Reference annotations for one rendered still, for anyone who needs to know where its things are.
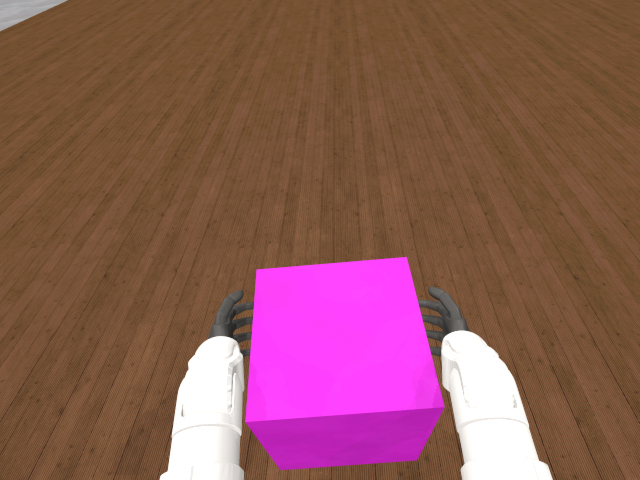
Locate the left robot hand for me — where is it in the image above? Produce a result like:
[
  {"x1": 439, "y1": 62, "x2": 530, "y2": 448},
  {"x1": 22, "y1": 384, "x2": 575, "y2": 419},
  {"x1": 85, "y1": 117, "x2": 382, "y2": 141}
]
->
[{"x1": 208, "y1": 290, "x2": 254, "y2": 357}]

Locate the right robot hand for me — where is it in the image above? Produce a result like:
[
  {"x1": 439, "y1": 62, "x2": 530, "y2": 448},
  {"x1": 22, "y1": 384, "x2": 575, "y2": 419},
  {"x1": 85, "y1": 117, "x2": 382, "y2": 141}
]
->
[{"x1": 418, "y1": 286, "x2": 470, "y2": 357}]

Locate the right robot forearm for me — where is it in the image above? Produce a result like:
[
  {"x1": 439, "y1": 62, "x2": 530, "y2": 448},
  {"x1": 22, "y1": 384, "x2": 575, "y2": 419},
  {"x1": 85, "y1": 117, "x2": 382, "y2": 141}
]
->
[{"x1": 441, "y1": 331, "x2": 553, "y2": 480}]

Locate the carton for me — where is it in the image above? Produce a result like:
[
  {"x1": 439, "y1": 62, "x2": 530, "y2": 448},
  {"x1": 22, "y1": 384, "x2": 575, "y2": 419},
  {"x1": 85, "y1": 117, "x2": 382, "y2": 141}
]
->
[{"x1": 245, "y1": 257, "x2": 444, "y2": 470}]

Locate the left robot forearm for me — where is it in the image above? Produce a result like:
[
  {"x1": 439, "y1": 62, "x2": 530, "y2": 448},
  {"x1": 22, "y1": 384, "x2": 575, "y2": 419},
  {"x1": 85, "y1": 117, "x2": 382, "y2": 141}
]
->
[{"x1": 160, "y1": 336, "x2": 245, "y2": 480}]

